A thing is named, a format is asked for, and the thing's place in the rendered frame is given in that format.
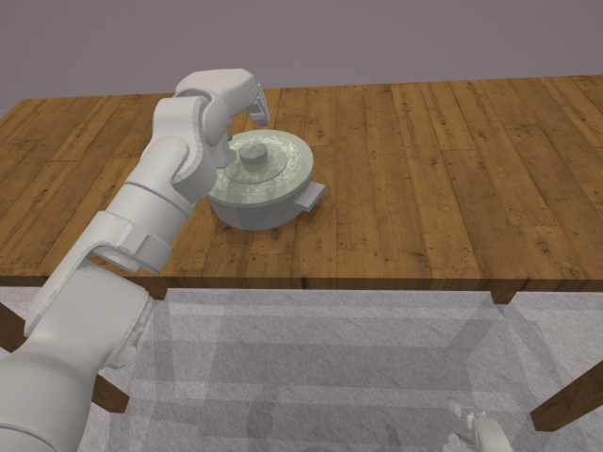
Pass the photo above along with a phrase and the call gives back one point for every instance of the robot left forearm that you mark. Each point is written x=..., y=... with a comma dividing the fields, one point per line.
x=175, y=171

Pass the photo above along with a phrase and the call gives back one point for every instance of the table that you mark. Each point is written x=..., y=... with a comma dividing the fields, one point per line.
x=470, y=185

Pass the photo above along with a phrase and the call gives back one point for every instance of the pot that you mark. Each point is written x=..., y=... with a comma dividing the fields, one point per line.
x=273, y=215

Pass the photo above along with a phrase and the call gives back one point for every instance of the lid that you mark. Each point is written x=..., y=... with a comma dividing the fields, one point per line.
x=288, y=168

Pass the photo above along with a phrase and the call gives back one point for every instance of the robot left hand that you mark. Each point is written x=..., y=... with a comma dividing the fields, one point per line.
x=240, y=91

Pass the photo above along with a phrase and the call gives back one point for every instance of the knob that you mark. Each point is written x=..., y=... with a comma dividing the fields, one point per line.
x=253, y=153

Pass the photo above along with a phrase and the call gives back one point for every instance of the robot right hand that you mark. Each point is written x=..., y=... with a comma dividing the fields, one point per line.
x=487, y=434

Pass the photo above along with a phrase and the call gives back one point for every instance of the robot left upper arm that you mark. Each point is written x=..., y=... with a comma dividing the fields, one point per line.
x=46, y=385

